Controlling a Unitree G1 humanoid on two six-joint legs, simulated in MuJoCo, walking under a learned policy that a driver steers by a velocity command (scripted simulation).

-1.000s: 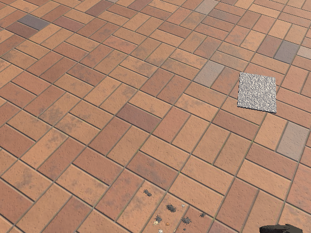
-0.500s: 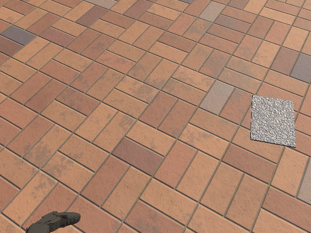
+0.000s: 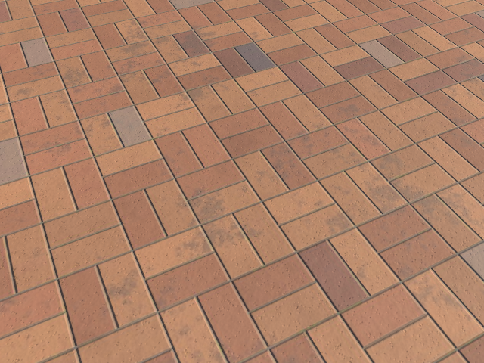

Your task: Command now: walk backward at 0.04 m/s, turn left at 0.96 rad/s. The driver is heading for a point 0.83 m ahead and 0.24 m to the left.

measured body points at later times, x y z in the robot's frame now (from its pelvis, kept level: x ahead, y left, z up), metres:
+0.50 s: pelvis -0.01 -0.01 +0.02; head +0.03 -0.02 +0.47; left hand +0.02 +0.31 -0.06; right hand +0.24 -0.23 -0.09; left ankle -0.09 +0.08 -0.67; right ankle +0.05 -0.10 -0.72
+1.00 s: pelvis -0.03 +0.01 +0.02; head -0.03 +0.04 +0.47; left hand -0.13 +0.27 -0.12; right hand +0.22 -0.11 -0.08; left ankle -0.09 +0.08 -0.72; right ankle +0.03 -0.11 -0.69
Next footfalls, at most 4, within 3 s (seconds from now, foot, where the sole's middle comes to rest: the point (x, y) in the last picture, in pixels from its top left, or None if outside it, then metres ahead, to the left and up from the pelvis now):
0.40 right None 0.08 -0.08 -0.76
0.78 left None -0.05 0.10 -0.76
1.10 right None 0.05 -0.08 -0.76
1.40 left None -0.01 0.17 -0.76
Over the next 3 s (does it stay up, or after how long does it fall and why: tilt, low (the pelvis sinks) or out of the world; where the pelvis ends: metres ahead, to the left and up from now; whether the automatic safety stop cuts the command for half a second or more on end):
stays up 0.94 0.30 0.01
